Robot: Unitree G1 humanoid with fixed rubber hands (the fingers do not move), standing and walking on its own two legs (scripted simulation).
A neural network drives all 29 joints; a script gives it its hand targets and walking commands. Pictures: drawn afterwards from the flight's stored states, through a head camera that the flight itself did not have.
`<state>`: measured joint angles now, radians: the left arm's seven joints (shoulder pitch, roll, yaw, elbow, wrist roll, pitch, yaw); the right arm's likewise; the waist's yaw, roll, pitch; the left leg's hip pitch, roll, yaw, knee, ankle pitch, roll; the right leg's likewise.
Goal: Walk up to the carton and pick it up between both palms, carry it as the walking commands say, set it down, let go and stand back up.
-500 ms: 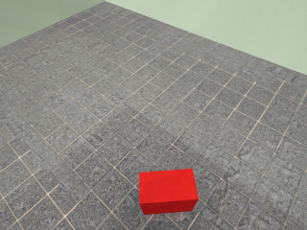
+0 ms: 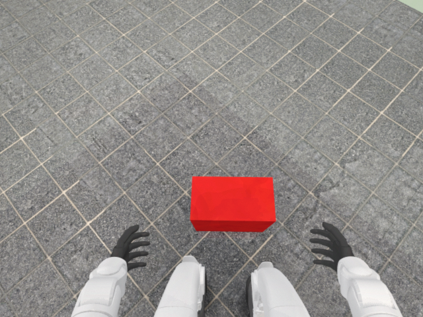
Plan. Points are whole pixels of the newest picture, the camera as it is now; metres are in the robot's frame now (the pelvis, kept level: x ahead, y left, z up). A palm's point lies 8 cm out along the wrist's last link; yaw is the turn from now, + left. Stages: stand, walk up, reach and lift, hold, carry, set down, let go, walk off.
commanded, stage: reach and lift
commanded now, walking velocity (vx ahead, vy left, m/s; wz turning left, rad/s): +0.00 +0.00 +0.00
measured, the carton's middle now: (230, 206) +0.42 -0.03 -0.57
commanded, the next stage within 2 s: none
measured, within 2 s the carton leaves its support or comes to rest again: neither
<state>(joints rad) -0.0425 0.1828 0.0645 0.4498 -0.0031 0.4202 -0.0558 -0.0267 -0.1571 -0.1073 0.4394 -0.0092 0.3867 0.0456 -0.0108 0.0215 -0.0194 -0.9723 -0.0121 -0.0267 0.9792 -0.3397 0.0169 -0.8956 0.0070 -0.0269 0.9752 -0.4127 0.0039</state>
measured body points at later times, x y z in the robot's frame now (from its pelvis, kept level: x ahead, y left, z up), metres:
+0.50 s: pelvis -0.03 +0.00 -0.04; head +0.17 +0.00 +0.36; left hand +0.37 +0.19 -0.15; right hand +0.34 -0.24 -0.15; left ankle +0.07 +0.10 -0.67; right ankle +0.03 -0.12 -0.67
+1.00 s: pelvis -0.02 -0.01 -0.08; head +0.25 -0.02 +0.28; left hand +0.45 +0.20 -0.19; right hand +0.42 -0.28 -0.19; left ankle +0.07 +0.10 -0.67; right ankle +0.03 -0.12 -0.67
